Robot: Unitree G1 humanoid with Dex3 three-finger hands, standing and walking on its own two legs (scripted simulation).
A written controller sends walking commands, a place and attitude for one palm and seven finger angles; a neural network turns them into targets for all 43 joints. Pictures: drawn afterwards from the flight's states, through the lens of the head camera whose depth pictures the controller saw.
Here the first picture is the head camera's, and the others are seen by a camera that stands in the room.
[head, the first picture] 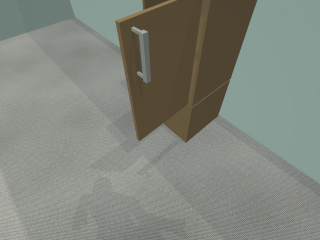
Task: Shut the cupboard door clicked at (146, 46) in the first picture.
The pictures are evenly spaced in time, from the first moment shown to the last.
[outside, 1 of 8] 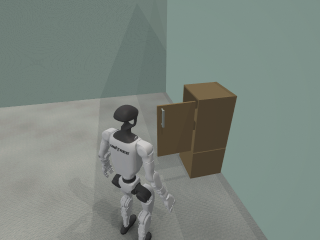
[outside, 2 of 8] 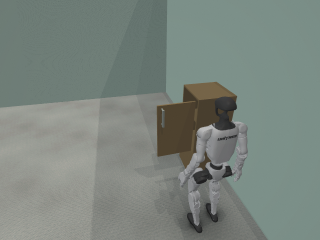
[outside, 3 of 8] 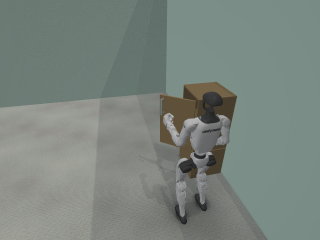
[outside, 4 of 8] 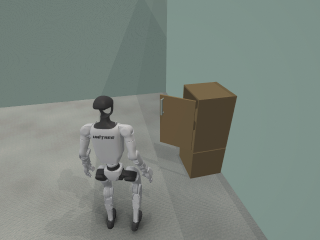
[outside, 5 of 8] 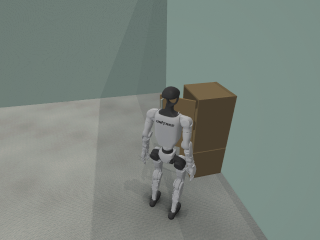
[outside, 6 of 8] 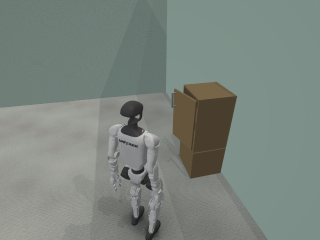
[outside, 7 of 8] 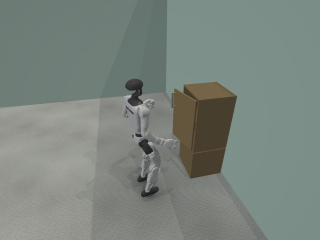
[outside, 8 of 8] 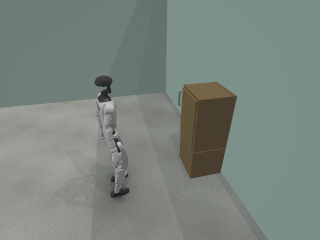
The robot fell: no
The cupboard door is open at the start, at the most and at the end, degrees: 92 92 0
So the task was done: yes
